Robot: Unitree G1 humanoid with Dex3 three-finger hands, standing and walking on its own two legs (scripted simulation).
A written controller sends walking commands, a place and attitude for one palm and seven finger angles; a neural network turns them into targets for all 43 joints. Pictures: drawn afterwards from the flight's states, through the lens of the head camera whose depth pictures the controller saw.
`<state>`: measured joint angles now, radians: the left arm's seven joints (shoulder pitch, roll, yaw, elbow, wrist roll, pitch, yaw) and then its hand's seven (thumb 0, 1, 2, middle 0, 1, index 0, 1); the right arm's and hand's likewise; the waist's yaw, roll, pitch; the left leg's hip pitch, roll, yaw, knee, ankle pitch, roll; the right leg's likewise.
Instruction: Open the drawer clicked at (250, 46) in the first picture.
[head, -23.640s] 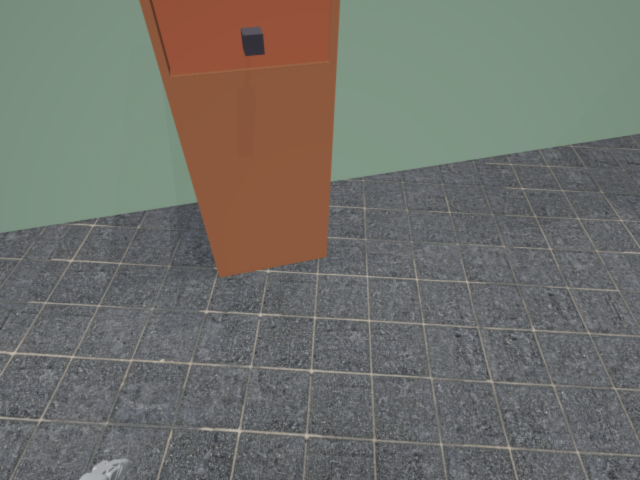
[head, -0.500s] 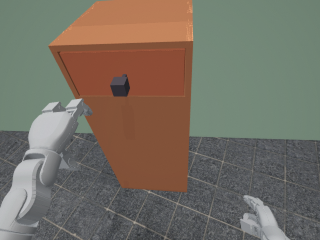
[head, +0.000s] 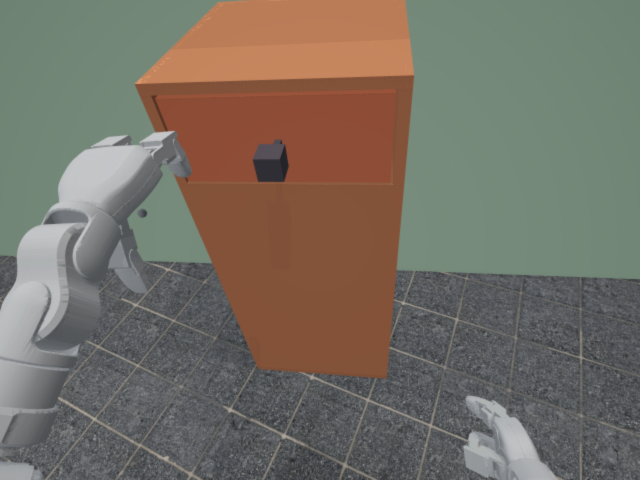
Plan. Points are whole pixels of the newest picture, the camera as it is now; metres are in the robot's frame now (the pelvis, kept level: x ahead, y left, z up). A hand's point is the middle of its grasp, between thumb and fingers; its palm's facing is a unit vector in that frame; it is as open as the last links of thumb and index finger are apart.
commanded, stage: raise the hand with hooked fingers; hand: left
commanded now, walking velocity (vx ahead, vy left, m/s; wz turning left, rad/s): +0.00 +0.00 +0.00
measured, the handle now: (274, 155) +0.56 +0.16 +0.12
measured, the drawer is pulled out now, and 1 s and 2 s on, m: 0.00 0.00 0.00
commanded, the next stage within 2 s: move the hooked fingers above the handle in 0.34 s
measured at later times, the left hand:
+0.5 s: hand (146, 230) +0.31 +0.24 +0.19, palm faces +0.09 -0.05 -0.99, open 13.9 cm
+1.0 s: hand (216, 179) +0.40 +0.18 +0.20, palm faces +0.12 -0.05 -0.99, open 13.8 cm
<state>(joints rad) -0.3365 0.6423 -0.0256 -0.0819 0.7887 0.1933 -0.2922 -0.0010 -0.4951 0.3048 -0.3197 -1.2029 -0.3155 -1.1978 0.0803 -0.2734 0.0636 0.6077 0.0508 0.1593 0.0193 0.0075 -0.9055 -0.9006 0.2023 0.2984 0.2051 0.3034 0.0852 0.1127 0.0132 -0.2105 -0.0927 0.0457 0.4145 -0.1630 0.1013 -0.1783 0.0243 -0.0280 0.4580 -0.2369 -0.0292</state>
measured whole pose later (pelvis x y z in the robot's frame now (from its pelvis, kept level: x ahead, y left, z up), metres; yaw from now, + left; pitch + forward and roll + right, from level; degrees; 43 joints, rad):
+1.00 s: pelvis +0.02 -0.01 +0.00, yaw +0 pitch +1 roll +0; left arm -0.49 0.58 -0.12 0.08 0.81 0.07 -0.19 0.00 -0.49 0.30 -0.33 -1.20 -0.32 -1.20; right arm 0.12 -0.27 0.05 0.64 0.04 0.14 0.02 0.01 -0.91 -0.90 0.20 0.30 0.20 0.30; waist 0.06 0.10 -0.02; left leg -0.25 -0.09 0.03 0.41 -0.19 0.08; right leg -0.21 0.03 -0.04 0.45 -0.26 -0.05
